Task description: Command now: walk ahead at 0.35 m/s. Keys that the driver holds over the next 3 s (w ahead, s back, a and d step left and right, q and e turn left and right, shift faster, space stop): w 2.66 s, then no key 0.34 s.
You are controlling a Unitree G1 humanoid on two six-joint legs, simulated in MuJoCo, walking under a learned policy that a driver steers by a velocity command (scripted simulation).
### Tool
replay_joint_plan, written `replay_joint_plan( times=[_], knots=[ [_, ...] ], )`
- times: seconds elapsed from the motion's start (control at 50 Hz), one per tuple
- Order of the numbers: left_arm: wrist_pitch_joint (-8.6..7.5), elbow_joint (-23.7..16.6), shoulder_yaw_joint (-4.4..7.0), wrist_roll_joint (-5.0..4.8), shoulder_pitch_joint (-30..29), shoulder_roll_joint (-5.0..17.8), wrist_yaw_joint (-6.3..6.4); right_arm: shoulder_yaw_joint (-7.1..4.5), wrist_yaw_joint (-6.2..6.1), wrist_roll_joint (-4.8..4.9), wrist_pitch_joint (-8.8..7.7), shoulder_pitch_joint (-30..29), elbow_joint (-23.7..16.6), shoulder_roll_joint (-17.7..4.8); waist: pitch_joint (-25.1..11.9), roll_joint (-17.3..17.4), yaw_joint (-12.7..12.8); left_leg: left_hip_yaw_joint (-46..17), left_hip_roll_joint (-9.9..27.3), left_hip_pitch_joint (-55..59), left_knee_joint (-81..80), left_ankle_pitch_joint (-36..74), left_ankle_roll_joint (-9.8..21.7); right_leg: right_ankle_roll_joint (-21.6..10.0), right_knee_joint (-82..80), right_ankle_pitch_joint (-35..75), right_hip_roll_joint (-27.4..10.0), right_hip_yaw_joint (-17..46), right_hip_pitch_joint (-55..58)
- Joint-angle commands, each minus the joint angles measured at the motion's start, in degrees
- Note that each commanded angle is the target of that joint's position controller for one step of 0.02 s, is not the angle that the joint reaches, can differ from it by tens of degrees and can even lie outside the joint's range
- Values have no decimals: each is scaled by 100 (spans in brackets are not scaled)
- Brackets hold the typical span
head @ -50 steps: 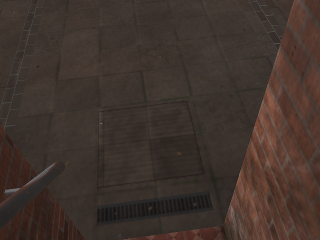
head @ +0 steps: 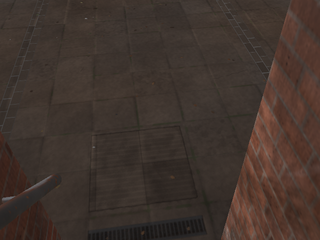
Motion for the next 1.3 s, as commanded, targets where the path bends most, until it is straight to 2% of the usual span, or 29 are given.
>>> replay_joint_plan(
  times=[0.02,0.08,0.14,0.2,0.24,0.3,0.38,0.46,0.52,0.54,0.56,0.6,0.62,0.64,0.74,0.78,0.82,0.84,0.88,0.9,0.92,0.96,1.02,1.08,1.14,1.18,1.2,1.26,1.3],
  knots=[
    [-348,40,254,-232,784,922,52,-57,-28,114,-321,-271,-388,-381,1906,-1019,186,-258,355,-2394,1760,-323,363,-1286,-2756,-177,-1533,3062,-183],
    [-405,194,209,-112,970,500,-9,-125,117,-290,-460,-227,-125,-716,1050,-481,142,-98,550,-2022,1336,420,444,-1171,-1125,2061,-1302,2267,419],
    [-424,50,367,-27,842,889,-54,-42,351,-125,-511,-26,-117,-494,622,-290,-216,820,238,-425,1316,271,430,-1082,-473,1683,-992,1834,-804],
    [-502,-332,414,-49,-461,894,-55,-250,570,-137,-653,2236,478,-1091,310,779,-1689,72,425,2814,-787,1556,1021,-297,3338,2477,501,348,-3052],
    [-780,-574,318,-30,176,356,-61,-272,859,5,-692,1809,349,-1620,627,2271,-615,-3016,1931,2609,-1675,3101,1789,-492,4194,-1391,858,1062,-4579],
    [-478,-338,358,-295,202,438,14,-221,624,-107,-686,488,-36,-1342,1264,203,56,-3013,2187,1086,-649,2316,1178,-373,3444,326,126,851,-4338],
    [-184,-184,349,-150,455,466,-310,31,183,-176,-473,-621,-391,-682,1346,-106,626,-512,1029,-1942,898,-1106,594,59,1170,5686,157,-26,-1662],
    [-251,99,366,-50,900,501,-441,-34,199,105,-351,-869,-296,-708,823,593,1009,1,825,-2235,2049,161,746,88,-43,5498,258,-785,983],
    [-478,967,508,201,2970,1070,-364,-272,95,287,-468,-1670,-417,-652,910,-565,2211,187,-447,-2711,7186,-951,23,-607,-2387,5554,-745,262,2539],
    [-535,727,284,64,3103,731,-386,-303,-43,34,-587,-1517,-551,-750,1151,-641,2092,-615,-614,-3535,6978,-894,330,-548,-1079,5010,-571,224,2607],
    [-579,846,480,51,2646,1231,-310,-224,-82,361,-778,-404,-724,-189,492,-2020,791,-1527,-167,-4281,4908,363,631,-1436,-1382,2915,-1779,2873,2681],
    [-583,847,233,-72,2002,281,6,-147,-60,168,-713,-1907,-969,-313,2139,570,777,-486,201,-4110,2181,1519,574,-337,-666,-456,-756,1987,-32],
    [-484,466,112,112,494,203,209,-175,58,206,-596,-1470,-904,-333,1887,986,-167,274,147,-1970,438,2262,363,-256,-747,-214,-381,1357,-1801],
    [-465,414,353,509,-477,1122,349,-189,297,90,-455,-384,-546,-221,934,-472,-947,1052,-71,-191,2247,2945,217,-813,-757,1468,-1122,2375,-3037],
    [-601,171,294,-212,-55,347,694,-68,560,43,-196,-2153,-1381,-745,1399,-123,-53,-252,937,-754,-547,4535,-84,-549,1433,-989,-721,2189,-2251],
    [-619,91,379,-243,-583,459,620,-206,625,-95,-203,-213,-717,-904,802,-273,-1013,-24,771,1148,259,4513,246,-595,3365,500,-581,2268,-3092],
    [-548,-203,476,-405,-1592,439,297,-161,816,-208,-273,2507,246,-710,645,1498,-2608,549,827,3445,-1371,3250,996,258,8024,-970,1277,-343,-4615],
    [-620,-352,422,-369,-1374,123,309,-20,861,-106,-300,3022,441,-440,1096,1676,-2469,524,721,3613,-957,2054,906,-78,8812,-670,1597,620,-5713],
    [-803,-490,356,-441,516,-56,78,-19,1004,-61,-308,1389,351,-654,543,2215,-231,-1684,1563,3487,-998,3127,527,-832,6857,810,862,1971,-6670],
    [-889,-1078,230,-696,-359,-128,-46,-199,888,-75,-374,611,277,-1003,587,2876,159,-4342,2354,2692,-2506,72,830,-1043,5949,698,357,1647,-7071],
    [-786,-1497,148,-525,-1295,3,-20,90,570,-169,-488,-961,-471,-297,1436,-25,688,-4424,2030,-190,-2631,-1021,685,-786,4589,2261,341,1248,-5795],
    [-388,-1143,101,-113,-283,-155,-65,86,245,-728,-520,-1658,-601,-818,1178,-833,1343,-4000,2180,-2442,-1311,2151,671,-199,4589,2884,125,652,-2973],
    [-384,-1245,20,-230,-666,108,-372,82,-17,-253,-728,-765,-438,-528,1737,-784,814,-1398,875,-3298,370,-977,580,383,2170,5868,46,193,-1835],
    [-239,-1792,24,-380,-1908,278,-538,-103,-37,-152,-475,-403,-431,-879,1205,199,30,-2596,1331,-1031,229,-832,1463,197,-81,4433,-428,500,-1894],
    [-193,-705,444,-125,397,991,-518,-133,38,-142,-464,-1023,-611,-240,885,742,945,-1076,846,-1710,2824,1639,1017,-38,-342,4850,-111,-511,788],
    [-200,41,483,-287,2690,569,-549,-124,174,-198,-515,-1529,-783,-281,799,-1112,2078,758,-489,-3355,7886,-38,291,-1078,-2878,3741,-569,-28,3030],
    [-366,102,346,-198,1979,749,-616,-55,244,-174,-659,-477,-917,73,723,-1592,752,-532,-567,-5090,8276,-1408,320,-1573,-513,6577,-1177,1735,3859],
    [-548,278,370,57,1185,563,-796,185,315,232,-560,-1128,-1344,446,209,-240,147,-1287,432,-5588,5586,715,821,-1537,-1361,2126,-2045,3385,2454],
    [-489,-200,-43,148,10,-283,-191,157,317,-86,-249,-1698,-1530,103,1209,952,-527,-971,756,-3879,2987,2794,229,-1180,-1248,2409,-1603,3003,-503]
  ],
)
Next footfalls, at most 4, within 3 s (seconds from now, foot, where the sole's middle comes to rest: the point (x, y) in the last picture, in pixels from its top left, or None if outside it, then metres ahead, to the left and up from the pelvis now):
0.20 left None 0.02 0.15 -0.73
0.52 right None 0.29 -0.07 -0.96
0.82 left None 0.46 0.12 -1.20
1.16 right None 0.65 -0.06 -1.42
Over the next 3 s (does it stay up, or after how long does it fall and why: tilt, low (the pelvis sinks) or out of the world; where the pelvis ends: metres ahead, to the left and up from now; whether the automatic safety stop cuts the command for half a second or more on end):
stays up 1.63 0.18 -0.88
